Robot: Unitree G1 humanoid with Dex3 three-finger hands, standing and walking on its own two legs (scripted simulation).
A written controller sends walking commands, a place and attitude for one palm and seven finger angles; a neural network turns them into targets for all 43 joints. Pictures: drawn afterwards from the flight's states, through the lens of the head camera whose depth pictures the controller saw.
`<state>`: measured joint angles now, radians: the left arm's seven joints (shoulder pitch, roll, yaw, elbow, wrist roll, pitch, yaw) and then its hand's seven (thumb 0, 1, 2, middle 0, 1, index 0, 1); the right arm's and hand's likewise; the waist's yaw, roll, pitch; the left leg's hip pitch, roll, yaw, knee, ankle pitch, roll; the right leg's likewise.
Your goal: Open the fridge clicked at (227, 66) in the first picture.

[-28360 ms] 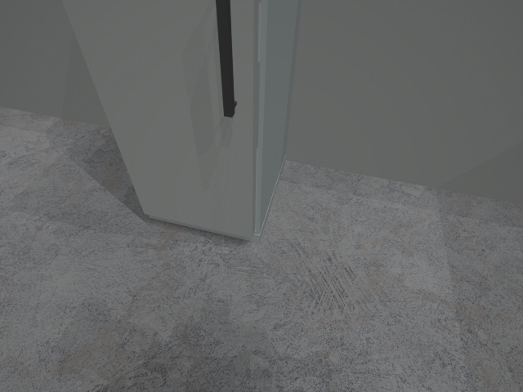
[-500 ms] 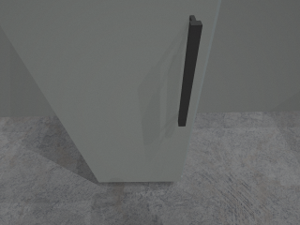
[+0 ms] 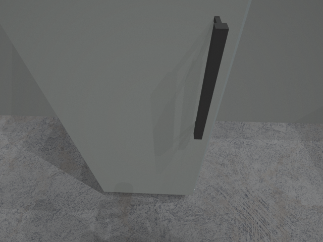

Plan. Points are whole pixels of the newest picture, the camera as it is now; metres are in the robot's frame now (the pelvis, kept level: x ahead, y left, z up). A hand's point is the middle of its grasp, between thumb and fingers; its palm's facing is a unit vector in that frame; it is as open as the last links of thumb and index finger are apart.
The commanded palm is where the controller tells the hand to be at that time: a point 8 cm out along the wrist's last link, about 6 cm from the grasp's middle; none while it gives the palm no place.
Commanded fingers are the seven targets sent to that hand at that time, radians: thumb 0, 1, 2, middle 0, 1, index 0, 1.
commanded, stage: come to a stop and stand still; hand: right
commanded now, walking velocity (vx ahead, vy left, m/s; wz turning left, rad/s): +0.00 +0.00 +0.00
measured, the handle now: (205, 90) +0.46 -0.09 +0.14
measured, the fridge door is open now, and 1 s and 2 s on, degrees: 0 0 0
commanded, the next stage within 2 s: look again from close up in 0.44 s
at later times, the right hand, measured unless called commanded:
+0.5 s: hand out of the picture +0.00 -0.15 -0.18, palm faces +0.03 +0.98 -0.18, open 7.4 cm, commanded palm none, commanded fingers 0.00 -0.90 -0.90 0.20 0.30 0.20 0.30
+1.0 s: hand out of the picture +0.02 -0.19 -0.16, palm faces +0.02 +0.95 -0.31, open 7.4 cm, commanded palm none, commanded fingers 0.00 -0.90 -0.90 0.20 0.30 0.20 0.30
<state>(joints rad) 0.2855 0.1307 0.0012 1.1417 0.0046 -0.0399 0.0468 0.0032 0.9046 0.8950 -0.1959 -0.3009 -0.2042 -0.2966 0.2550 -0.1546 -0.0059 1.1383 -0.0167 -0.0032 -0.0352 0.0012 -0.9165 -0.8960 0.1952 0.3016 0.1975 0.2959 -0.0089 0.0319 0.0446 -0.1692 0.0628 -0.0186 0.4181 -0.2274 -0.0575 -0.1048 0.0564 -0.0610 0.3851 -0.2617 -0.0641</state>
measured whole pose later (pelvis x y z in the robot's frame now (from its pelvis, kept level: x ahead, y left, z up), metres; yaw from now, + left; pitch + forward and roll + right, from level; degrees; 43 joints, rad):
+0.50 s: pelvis +0.00 +0.02 +0.00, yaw +0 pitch -1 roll +0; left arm 0.26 0.15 0.00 1.16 0.00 -0.03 0.04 0.00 0.90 0.89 -0.20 -0.30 -0.20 -0.30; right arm 0.25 -0.17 0.00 1.14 -0.02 -0.02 -0.03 0.00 -0.91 -0.90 0.20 0.30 0.20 0.30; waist -0.01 0.02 0.04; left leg -0.16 0.03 0.00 0.39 -0.21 -0.02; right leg -0.10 0.02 -0.04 0.36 -0.25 -0.03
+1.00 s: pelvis -0.05 +0.03 -0.01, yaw +0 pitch -4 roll +0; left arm 0.21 0.28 0.03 0.99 0.01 -0.01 0.01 0.00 0.90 0.89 -0.20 -0.30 -0.20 -0.30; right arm 0.25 -0.28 0.00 0.99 -0.02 -0.02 -0.03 0.00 -0.91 -0.90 0.20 0.30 0.20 0.30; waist 0.00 -0.01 -0.01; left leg -0.21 0.02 0.00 0.49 -0.20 -0.01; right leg -0.17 0.00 -0.05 0.49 -0.25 -0.02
